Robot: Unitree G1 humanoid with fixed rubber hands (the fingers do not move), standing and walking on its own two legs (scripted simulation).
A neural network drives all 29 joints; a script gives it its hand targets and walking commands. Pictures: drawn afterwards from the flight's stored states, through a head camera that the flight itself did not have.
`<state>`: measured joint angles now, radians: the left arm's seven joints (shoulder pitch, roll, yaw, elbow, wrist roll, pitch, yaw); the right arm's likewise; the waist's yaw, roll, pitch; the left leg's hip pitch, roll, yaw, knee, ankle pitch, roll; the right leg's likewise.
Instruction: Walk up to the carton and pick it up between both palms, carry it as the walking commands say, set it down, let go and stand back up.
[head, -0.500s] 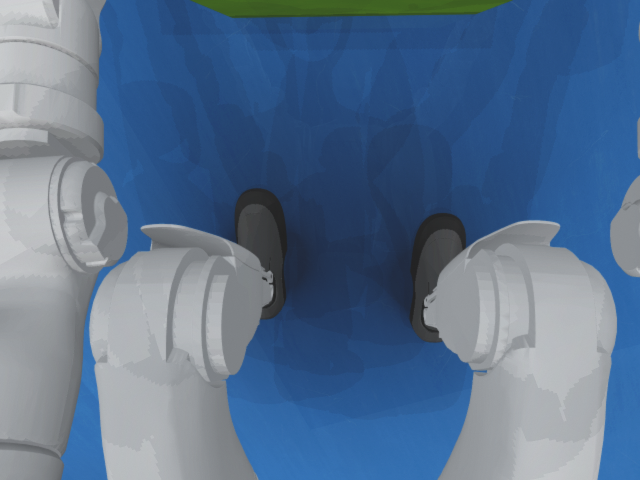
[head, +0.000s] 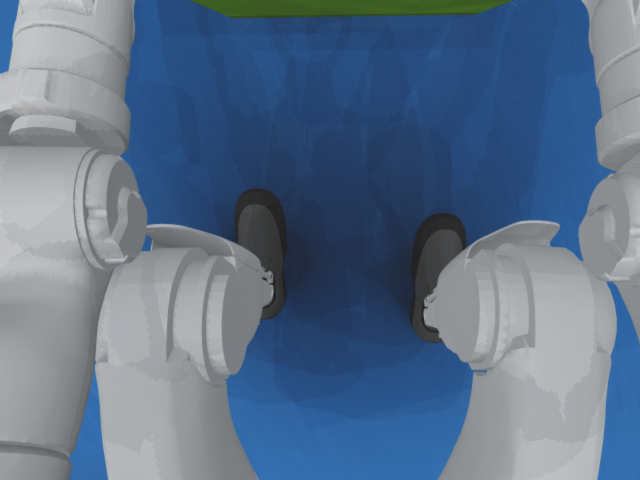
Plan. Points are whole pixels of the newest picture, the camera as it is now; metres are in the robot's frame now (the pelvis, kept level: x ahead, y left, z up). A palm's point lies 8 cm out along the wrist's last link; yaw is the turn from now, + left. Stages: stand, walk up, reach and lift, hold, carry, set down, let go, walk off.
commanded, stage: reach and lift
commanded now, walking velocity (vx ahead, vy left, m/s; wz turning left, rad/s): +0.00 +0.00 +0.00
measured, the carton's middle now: out of the picture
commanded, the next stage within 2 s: none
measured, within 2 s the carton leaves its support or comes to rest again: leaves its support in 0.98 s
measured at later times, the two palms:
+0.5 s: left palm out of the picture +0.56 +0.20 -0.19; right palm out of the picture +0.56 -0.18 -0.20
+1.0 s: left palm out of the picture +0.56 +0.20 -0.18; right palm out of the picture +0.56 -0.17 -0.19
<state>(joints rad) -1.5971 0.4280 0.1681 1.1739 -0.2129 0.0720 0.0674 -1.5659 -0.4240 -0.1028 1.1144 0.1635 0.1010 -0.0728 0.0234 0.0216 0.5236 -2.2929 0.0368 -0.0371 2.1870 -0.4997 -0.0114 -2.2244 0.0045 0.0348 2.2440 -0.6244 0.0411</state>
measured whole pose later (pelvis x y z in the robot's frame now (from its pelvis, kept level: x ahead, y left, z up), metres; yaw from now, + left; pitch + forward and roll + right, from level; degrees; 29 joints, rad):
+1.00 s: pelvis +0.00 +0.00 +0.00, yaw +0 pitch +34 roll -1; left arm -1.60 0.42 0.17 1.09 -0.23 0.17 0.15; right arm -1.57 -0.43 -0.04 1.02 0.19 0.22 -0.10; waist 0.02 0.03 0.53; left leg -2.29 0.03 -0.04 2.19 -0.49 -0.01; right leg -2.23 0.01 0.03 2.24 -0.61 0.04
